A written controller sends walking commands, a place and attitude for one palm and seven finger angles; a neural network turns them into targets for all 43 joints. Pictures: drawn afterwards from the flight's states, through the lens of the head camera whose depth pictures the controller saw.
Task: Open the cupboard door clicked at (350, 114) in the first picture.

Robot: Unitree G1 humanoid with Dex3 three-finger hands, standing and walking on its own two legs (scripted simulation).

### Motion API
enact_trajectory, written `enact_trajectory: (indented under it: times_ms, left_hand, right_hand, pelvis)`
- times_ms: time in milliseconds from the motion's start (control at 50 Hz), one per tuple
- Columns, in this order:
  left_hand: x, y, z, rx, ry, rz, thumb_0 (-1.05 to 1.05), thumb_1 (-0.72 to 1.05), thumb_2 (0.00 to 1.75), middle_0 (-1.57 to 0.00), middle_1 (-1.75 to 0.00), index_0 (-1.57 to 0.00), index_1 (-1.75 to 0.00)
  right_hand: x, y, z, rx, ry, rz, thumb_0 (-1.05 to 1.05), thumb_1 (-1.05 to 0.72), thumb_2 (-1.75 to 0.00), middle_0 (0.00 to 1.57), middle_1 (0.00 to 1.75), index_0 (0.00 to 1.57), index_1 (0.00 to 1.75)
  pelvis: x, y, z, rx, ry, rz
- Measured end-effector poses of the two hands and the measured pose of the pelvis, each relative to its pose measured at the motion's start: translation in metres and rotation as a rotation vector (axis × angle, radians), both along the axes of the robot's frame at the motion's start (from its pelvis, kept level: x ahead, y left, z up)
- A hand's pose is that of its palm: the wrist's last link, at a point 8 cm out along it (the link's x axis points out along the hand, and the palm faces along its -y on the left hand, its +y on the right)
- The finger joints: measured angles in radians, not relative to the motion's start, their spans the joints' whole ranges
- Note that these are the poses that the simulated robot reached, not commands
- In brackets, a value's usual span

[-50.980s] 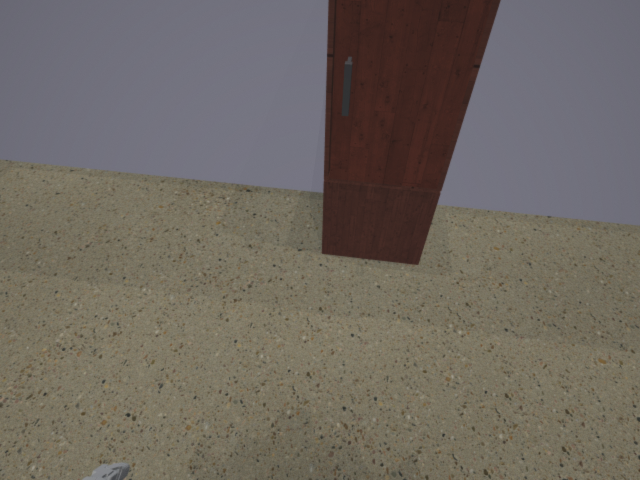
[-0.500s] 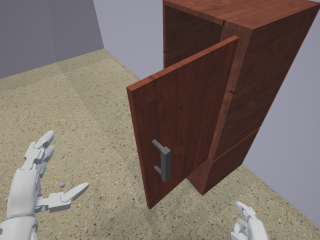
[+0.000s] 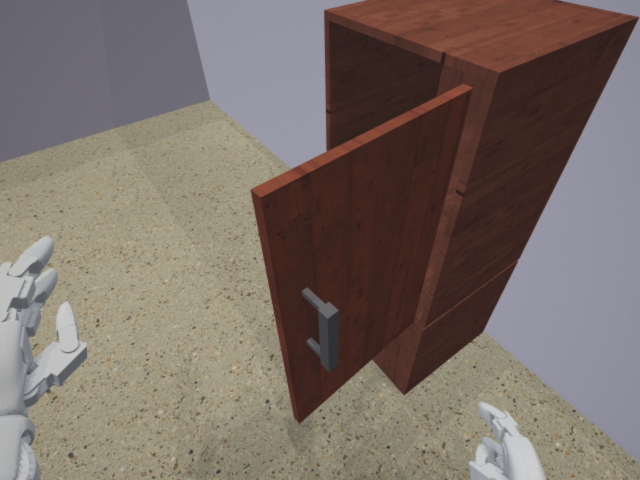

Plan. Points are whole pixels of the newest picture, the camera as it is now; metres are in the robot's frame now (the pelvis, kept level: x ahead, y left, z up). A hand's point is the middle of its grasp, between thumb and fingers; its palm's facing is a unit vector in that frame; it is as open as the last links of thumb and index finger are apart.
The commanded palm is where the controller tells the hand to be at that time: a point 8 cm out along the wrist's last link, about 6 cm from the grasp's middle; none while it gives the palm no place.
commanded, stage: draw the hand back to the body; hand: left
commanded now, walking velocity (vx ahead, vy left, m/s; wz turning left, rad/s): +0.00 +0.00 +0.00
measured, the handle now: (319, 330) +0.33 +0.05 -0.01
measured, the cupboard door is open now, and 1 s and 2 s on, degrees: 95 95 95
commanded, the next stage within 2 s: step back with the hand held close in 0.16 s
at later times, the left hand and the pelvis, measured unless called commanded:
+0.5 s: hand (86, 348) +0.19 +0.25 +0.15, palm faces +0.39 -0.80 -0.46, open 7.4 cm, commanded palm +0.13 +0.29 +0.17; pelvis -0.02 -0.01 +0.00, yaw +0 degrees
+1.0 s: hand out of the picture +0.10 +0.28 +0.15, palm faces +0.44 -0.75 -0.48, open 7.4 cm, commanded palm +0.04 +0.32 +0.17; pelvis -0.10 +0.01 -0.02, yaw +2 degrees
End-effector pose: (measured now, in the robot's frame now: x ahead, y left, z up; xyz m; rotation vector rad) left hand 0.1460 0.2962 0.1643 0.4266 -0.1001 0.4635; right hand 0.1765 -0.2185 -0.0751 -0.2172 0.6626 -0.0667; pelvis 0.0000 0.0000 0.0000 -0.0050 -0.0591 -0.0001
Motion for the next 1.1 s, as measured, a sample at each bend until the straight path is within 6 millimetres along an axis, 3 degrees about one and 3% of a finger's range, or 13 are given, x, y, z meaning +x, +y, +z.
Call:
enact_trajectory:
  times_ms: [80, 260, 400, 540, 620, 780, 940, 1100]
  left_hand:
    - [-0.002, -0.004, -0.004, -0.007, 0.011, -0.008, 0.02, 0.87, 0.89, -0.20, -0.30, -0.20, -0.30]
    - [-0.006, -0.010, 0.012, 0.034, -0.037, -0.008, 0.02, 0.89, 0.89, -0.21, -0.30, -0.21, -0.30]
    - [-0.002, -0.004, 0.017, 0.090, -0.043, -0.012, 0.02, 0.89, 0.89, -0.21, -0.30, -0.21, -0.30]
    - [0.002, -0.009, 0.000, 0.093, 0.061, -0.093, 0.02, 0.89, 0.90, -0.20, -0.30, -0.21, -0.30]
    - [-0.004, -0.006, 0.001, 0.116, 0.070, -0.134, 0.02, 0.89, 0.89, -0.21, -0.30, -0.21, -0.30]
    - [-0.032, 0.010, 0.017, 0.176, -0.028, -0.135, 0.02, 0.89, 0.89, -0.21, -0.31, -0.21, -0.30]
    - [-0.075, 0.020, 0.007, 0.179, -0.049, -0.075, 0.02, 0.89, 0.89, -0.21, -0.30, -0.21, -0.30]
    - [-0.116, 0.020, 0.006, 0.153, -0.124, -0.033, 0.02, 0.89, 0.89, -0.21, -0.31, -0.21, -0.30]
  right_hand:
    - [-0.004, -0.005, 0.001, -0.010, 0.006, -0.008, 0.01, -0.91, -0.90, 0.20, 0.30, 0.20, 0.30]
    - [-0.006, -0.009, -0.002, 0.008, -0.006, -0.011, 0.01, -0.91, -0.90, 0.20, 0.30, 0.20, 0.30]
    - [-0.011, -0.015, -0.003, -0.002, 0.031, -0.021, 0.01, -0.91, -0.90, 0.20, 0.30, 0.20, 0.30]
    - [-0.027, -0.027, -0.003, -0.036, 0.085, -0.095, 0.01, -0.91, -0.90, 0.20, 0.30, 0.20, 0.30]
    - [-0.041, -0.028, 0.000, -0.057, 0.104, -0.130, 0.01, -0.91, -0.90, 0.20, 0.30, 0.20, 0.30]
    - [-0.066, -0.015, 0.005, -0.068, 0.073, -0.130, 0.01, -0.91, -0.90, 0.20, 0.30, 0.20, 0.30]
    - [-0.095, 0.002, -0.002, -0.051, 0.036, -0.082, 0.01, -0.91, -0.90, 0.20, 0.30, 0.20, 0.30]
    - [-0.129, 0.004, -0.013, -0.077, 0.092, -0.025, 0.01, -0.91, -0.90, 0.20, 0.30, 0.21, 0.30]
  pelvis:
    - [-0.001, -0.004, 0.000, -0.001, -0.007, 0.001]
    - [-0.003, -0.009, 0.001, 0.000, -0.021, 0.001]
    - [-0.009, -0.013, 0.001, -0.016, 0.013, 0.007]
    - [-0.019, -0.004, 0.001, -0.013, 0.052, -0.011]
    - [-0.027, 0.001, 0.000, -0.012, 0.057, -0.017]
    - [-0.054, 0.011, -0.004, -0.019, 0.050, -0.018]
    - [-0.085, 0.015, -0.013, -0.029, 0.034, 0.001]
    - [-0.114, 0.014, -0.017, -0.032, 0.032, 0.046]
